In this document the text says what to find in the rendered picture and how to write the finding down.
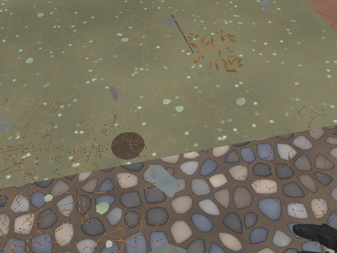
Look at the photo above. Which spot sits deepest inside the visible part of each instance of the robot right hand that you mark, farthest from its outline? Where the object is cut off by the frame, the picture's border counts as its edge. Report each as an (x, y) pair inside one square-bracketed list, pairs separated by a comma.
[(324, 234)]

